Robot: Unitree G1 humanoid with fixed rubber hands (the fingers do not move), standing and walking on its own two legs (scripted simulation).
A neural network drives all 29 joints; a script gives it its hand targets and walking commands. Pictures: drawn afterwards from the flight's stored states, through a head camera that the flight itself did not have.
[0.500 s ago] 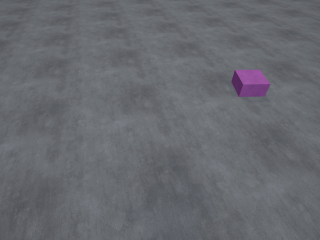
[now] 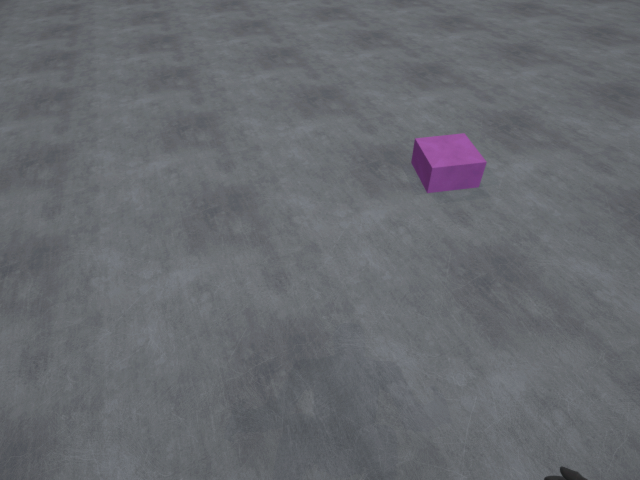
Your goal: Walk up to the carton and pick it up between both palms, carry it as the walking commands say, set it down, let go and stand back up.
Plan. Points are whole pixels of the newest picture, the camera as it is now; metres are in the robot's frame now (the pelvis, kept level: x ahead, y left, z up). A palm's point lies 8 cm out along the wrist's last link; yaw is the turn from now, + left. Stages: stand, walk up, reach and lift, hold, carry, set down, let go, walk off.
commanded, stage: walk up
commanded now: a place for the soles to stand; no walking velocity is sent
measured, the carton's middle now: (446, 162) +1.76 -0.52 -0.69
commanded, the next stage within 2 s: none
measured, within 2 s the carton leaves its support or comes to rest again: neither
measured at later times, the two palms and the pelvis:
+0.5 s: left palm (155, 371) +0.32 +0.29 -0.10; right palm (594, 430) +0.25 -0.33 -0.07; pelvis +0.20 +0.00 +0.00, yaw -3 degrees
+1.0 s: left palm (198, 287) +0.49 +0.28 -0.10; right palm (546, 287) +0.49 -0.36 -0.08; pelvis +0.39 -0.03 -0.01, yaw -7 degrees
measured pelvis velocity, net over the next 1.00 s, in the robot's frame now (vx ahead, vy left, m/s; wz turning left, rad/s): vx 0.39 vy -0.03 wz -0.12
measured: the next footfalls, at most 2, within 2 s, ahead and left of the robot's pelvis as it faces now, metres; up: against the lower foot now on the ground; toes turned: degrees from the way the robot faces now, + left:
left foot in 0.22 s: +0.22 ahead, +0.17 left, +0.00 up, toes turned +4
right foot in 0.58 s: +0.38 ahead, -0.17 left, +0.00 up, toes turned -8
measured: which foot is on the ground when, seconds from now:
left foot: up 0.00-0.20, down 0.22-0.58, up 0.60-0.94, down 0.96-1.00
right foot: down 0.00-0.24, up 0.26-0.56, down 0.58-0.98, up 1.00-1.00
